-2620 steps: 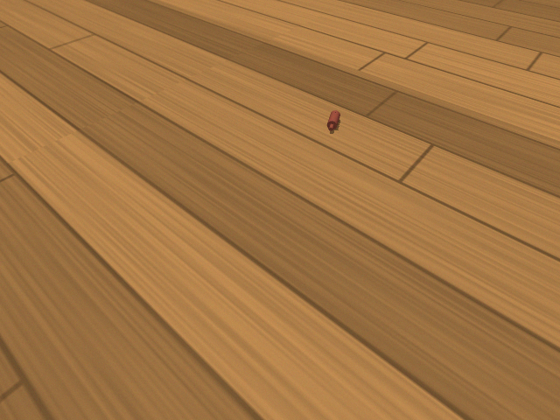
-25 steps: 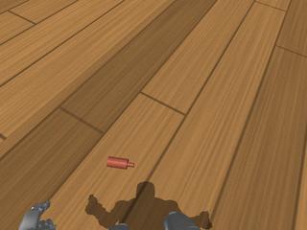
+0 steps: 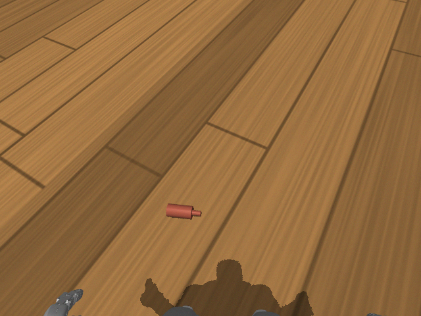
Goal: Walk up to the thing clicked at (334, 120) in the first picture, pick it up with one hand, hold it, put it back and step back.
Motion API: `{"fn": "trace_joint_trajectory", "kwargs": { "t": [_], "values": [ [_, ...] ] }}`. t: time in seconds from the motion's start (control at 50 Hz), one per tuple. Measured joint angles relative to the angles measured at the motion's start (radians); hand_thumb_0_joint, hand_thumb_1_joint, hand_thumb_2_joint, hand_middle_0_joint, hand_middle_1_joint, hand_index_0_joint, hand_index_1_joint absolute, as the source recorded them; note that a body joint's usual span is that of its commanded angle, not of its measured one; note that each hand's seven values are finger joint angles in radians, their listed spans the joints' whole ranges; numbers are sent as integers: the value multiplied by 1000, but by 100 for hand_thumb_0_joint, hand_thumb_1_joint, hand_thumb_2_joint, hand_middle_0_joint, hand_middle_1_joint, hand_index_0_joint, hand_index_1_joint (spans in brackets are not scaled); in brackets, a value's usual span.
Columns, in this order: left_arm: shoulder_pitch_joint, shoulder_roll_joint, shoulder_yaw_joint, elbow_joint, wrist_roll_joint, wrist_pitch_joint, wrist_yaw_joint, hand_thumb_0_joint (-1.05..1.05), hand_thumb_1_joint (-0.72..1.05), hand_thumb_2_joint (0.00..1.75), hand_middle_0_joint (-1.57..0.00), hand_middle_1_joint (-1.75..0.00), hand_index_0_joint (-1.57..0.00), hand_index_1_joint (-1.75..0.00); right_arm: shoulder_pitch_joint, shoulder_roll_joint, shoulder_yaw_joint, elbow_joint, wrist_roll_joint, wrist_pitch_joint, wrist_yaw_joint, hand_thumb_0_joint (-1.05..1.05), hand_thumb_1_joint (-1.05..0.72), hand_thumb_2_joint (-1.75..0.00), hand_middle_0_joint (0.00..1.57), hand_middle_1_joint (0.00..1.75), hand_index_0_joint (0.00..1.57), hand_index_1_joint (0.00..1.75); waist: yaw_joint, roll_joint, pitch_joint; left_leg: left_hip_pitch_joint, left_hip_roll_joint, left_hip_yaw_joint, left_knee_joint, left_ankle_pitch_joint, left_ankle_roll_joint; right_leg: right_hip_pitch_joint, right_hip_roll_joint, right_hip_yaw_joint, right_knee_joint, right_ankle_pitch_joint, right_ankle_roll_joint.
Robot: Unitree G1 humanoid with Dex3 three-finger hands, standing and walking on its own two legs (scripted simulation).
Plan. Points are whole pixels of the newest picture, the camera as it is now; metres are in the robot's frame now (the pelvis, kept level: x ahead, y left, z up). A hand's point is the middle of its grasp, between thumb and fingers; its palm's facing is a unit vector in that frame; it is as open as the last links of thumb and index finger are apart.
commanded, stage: step back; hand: left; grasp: from above
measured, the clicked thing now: (184, 211) +0.62 +0.18 -0.73
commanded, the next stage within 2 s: none
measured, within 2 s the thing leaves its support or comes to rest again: neither
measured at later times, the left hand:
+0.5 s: hand out of the picture -0.09 +0.26 -0.15, palm faces -0.07 -0.91 -0.41, open 7.3 cm
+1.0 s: hand out of the picture -0.22 +0.27 -0.15, palm faces +0.00 -0.92 -0.39, open 7.3 cm
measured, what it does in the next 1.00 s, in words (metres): walks backwards: left foot, then right foot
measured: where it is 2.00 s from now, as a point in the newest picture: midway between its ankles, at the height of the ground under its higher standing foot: outside the picture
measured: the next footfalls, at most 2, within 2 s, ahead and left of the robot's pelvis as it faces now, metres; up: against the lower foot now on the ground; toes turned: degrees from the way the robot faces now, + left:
left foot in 0.08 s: +0.01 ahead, +0.13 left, +0.00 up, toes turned -2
right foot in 0.46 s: -0.15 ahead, -0.13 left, +0.00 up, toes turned -1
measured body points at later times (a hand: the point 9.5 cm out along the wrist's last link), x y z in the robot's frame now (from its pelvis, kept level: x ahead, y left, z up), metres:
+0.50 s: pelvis -0.17 -0.01 -0.01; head -0.11 -0.03 +0.43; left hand -0.08 +0.30 -0.13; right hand -0.04 -0.33 -0.13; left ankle -0.04 +0.12 -0.72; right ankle -0.19 -0.13 -0.73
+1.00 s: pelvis -0.34 +0.00 +0.00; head -0.29 +0.01 +0.44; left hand -0.22 +0.31 -0.12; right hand -0.24 -0.31 -0.11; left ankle -0.27 +0.11 -0.73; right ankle -0.36 -0.14 -0.64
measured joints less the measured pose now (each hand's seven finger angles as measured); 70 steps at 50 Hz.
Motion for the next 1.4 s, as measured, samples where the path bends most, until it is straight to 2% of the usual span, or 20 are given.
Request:
{"fn": "trace_joint_trajectory", "kwargs": {
  "t": [0.06, 0.1, 0.18, 0.28, 0.36, 0.44, 0.48, 0.54, 0.62, 0.76, 0.82, 0.84, 0.9, 0.98, 1.08, 1.14, 1.18, 1.24, 1.3, 1.4],
  "values": [
    [-12, 21, -3, -25, -7, 4, -3, 0, 90, 90, -21, -31, -21, -30, 1, 2, -5, 0, -9, -8, 7, 0, -90, -90, 20, 30, 21, 30, -5, -16, 6, 84, 38, 45, -227, 78, 13, -42, -13, -17, 45, 2, 13],
    [-23, 41, -1, -25, -13, 14, -7, 0, 90, 90, -21, -31, -21, -30, -6, 15, -12, 4, -21, -16, 12, 0, -90, -90, 20, 30, 21, 30, -4, -52, 18, 110, 26, 70, -306, 183, 29, -71, -34, -5, 91, -2, 22],
    [-17, 50, 10, 17, -18, 35, 1, 0, 91, 90, -21, -30, -21, -30, -13, 36, 1, -1, -33, -22, 30, 0, -90, -90, 20, 30, 21, 30, -15, -56, 11, 82, 52, 69, -299, 205, 44, -137, 85, 102, 364, -247, -1],
    [29, 57, 22, 31, -22, 26, -6, 0, 91, 90, -21, -30, -21, -30, -23, 50, 7, -21, -35, -21, 21, 0, -90, -90, 20, 30, 21, 30, -4, -55, -12, 55, 89, 81, -363, 280, 44, -132, 128, 118, 574, -253, 19],
    [62, 59, 24, 41, -19, 27, -14, 0, 91, 90, -21, -30, -21, -30, -45, 47, 6, -57, -33, -28, 17, 0, -90, -90, 20, 30, 21, 30, 2, -49, -6, 10, 112, 99, -361, 318, 39, -40, 86, 96, 439, -261, 41],
    [82, 53, 20, 57, -18, 17, -22, 0, 91, 90, -21, -30, -21, -30, -67, 27, 4, -80, -30, -16, 19, 0, -90, -90, 20, 30, 21, 30, 9, -27, -5, -60, 137, 114, -316, 343, 11, 89, 32, 43, 122, -170, 24],
    [84, 26, 19, 77, -6, 7, -24, 0, 91, 90, -21, -30, -21, -30, -79, 3, -5, -72, -21, -3, 17, 0, -90, -90, 20, 30, 21, 30, -2, 32, 3, -100, 157, 71, -268, 327, 9, 116, 59, 9, 45, -161, 19],
    [110, 10, 6, 73, 3, 9, -32, 0, 91, 90, -21, -30, -21, -30, -58, 4, -15, -40, -9, 18, 5, 0, -90, -90, 20, 30, 21, 30, 16, 19, -16, -159, 45, -11, -45, 87, 8, 76, 32, 23, 73, -132, 5],
    [112, -2, 3, 66, 9, 15, -21, 0, 90, 90, -21, -31, -21, -30, -3, -5, -14, -24, 0, 8, 2, 0, -90, -90, 20, 30, 21, 30, 12, 9, -32, -161, -43, -36, 178, 55, 6, 53, -5, 25, 31, -70, 7],
    [36, 25, 3, -12, 4, 4, 3, 0, 90, 90, -21, -31, -21, -30, 45, 5, -10, 0, -14, 11, 4, 1, -90, -90, 20, 30, 21, 30, -3, -4, -8, 30, 14, 36, -87, 11, 5, -27, -31, -26, 50, -10, 18],
    [-8, 50, -1, -26, -8, 15, 3, 0, 90, 90, -21, -31, -21, -30, 41, 23, -13, 4, -23, -3, 12, 1, -90, -90, 20, 30, 21, 30, -8, -48, 13, 109, 18, 82, -292, 173, 31, -80, -62, -25, 112, -6, 30],
    [-19, 54, 1, -21, -13, 20, 4, 0, 90, 90, -21, -30, -21, -30, 33, 32, -11, 5, -28, -2, 16, 1, -90, -90, 20, 30, 21, 30, 0, -66, 23, 103, 12, 97, -287, 183, 40, -97, -54, 3, 141, -48, 23],
    [-27, 51, 5, 9, -18, 38, 9, 0, 91, 90, -21, -30, -21, -30, 19, 42, 2, -1, -34, -8, 29, 1, -90, -90, 20, 30, 21, 30, -20, -52, 16, 72, 43, 83, -284, 211, 50, -154, 61, 90, 390, -255, 6],
    [-3, 56, 10, 30, -25, 34, 1, 0, 91, 90, -21, -30, -21, -30, -6, 52, 9, -11, -38, -7, 22, 1, -90, -90, 20, 30, 21, 30, -12, -57, -11, 46, 74, 94, -349, 286, 48, -158, 121, 120, 600, -237, 9],
    [48, 54, 7, 59, -16, 29, -13, 0, 91, 90, -21, -30, -21, -30, -51, 41, 1, -53, -39, -11, 21, 0, -90, -90, 20, 30, 21, 30, 3, -43, -16, -8, 112, 122, -375, 355, 44, -14, 71, 74, 398, -251, 40],
    [71, 51, 3, 84, -14, 21, -20, 0, 91, 90, -21, -30, -21, -30, -75, 22, 1, -70, -35, -1, 24, 0, -90, -90, 20, 30, 21, 30, 14, -27, -20, -61, 133, 136, -353, 383, 23, 98, 32, 29, 135, -201, 25],
    [77, 29, 4, 108, -5, 11, -21, 0, 91, 90, -21, -30, -21, -30, -91, -1, -5, -64, -28, 10, 24, 0, -90, -90, 20, 30, 21, 30, 10, 27, -12, -99, 161, 105, -318, 386, 18, 134, 59, -4, 37, -164, 7],
    [111, 17, -2, 111, 9, 15, -27, 0, 91, 90, -21, -30, -21, -30, -66, 5, -16, -35, -18, 31, 10, 0, -90, -90, 20, 30, 21, 30, 32, 15, -32, -163, 57, 8, -108, 119, 7, 89, 36, 3, 66, -137, -11],
    [129, 11, -3, 119, 13, 14, -19, 0, 90, 90, -21, -30, -21, -30, -25, 1, -13, -18, -11, 26, 9, 0, -90, -90, 20, 30, 21, 30, 33, 3, -48, -185, -24, -37, 112, 87, 3, 71, 3, 4, 36, -91, -9],
    [117, 18, 7, 101, 22, -11, -17, 0, 90, 90, -21, -31, -21, -30, 57, -5, -14, 28, -23, 15, 18, 0, -90, -90, 20, 30, 21, 30, 26, 16, -71, -60, 3, -6, 72, 73, -13, 41, -14, -39, 24, -55, -14]
  ]
}}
